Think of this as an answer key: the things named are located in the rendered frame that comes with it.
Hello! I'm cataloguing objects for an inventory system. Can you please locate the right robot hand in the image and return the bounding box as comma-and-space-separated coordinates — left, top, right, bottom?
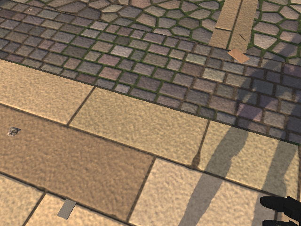
260, 196, 301, 226

